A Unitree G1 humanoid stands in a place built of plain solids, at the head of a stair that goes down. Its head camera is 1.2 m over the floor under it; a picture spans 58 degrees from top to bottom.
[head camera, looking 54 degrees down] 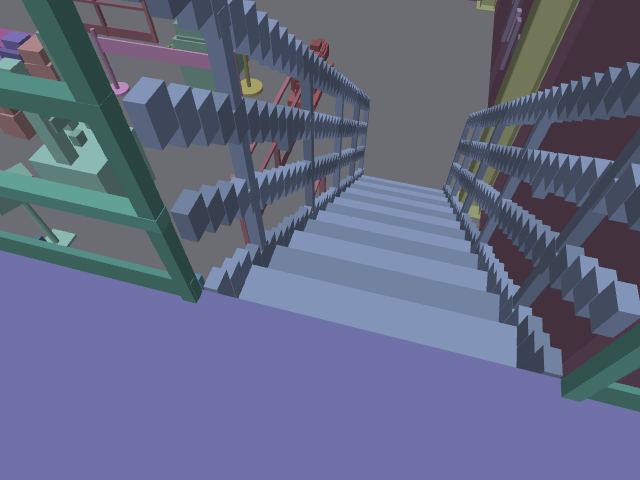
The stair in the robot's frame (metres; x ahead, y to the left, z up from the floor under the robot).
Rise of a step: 0.20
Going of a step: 0.24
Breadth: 1.07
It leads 15 degrees to the right of straight ahead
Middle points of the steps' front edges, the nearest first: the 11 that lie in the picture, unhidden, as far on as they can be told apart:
0.54 -0.15 0.00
0.77 -0.21 -0.19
1.00 -0.28 -0.39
1.24 -0.34 -0.59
1.47 -0.40 -0.78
1.70 -0.47 -0.98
1.93 -0.53 -1.17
2.17 -0.59 -1.37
2.40 -0.66 -1.56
2.63 -0.72 -1.76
2.86 -0.78 -1.96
